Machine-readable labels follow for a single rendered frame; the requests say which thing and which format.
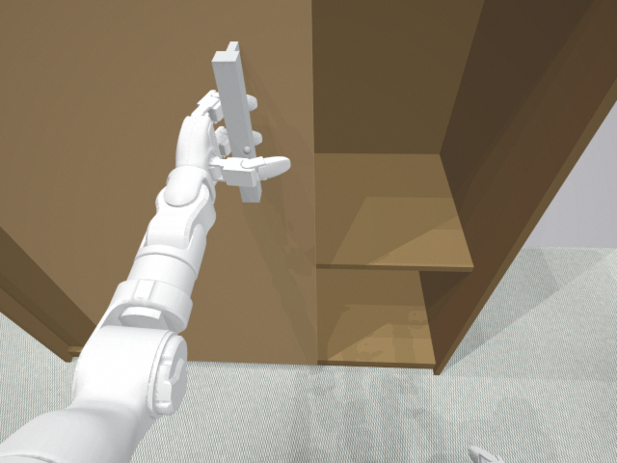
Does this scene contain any left robot forearm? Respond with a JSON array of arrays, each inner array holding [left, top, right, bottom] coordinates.
[[72, 166, 216, 399]]

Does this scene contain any wardrobe door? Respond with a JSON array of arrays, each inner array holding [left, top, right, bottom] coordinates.
[[0, 227, 96, 347], [0, 0, 317, 366]]

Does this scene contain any robot left upper arm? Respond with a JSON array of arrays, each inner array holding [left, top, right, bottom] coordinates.
[[0, 325, 187, 463]]

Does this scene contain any robot left hand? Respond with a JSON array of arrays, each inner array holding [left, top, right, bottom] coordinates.
[[175, 90, 290, 187]]

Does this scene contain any handle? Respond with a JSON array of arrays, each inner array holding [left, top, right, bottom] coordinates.
[[211, 41, 262, 203]]

